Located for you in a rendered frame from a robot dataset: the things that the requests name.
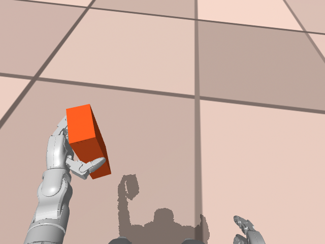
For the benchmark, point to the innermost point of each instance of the left robot arm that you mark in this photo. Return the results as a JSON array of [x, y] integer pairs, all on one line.
[[50, 220]]

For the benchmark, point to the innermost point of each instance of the left robot hand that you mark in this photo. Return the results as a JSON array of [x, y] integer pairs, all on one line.
[[60, 154]]

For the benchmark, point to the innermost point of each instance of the right robot hand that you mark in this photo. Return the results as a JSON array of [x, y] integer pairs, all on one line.
[[252, 236]]

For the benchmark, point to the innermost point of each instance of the carton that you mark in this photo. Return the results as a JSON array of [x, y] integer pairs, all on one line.
[[85, 138]]

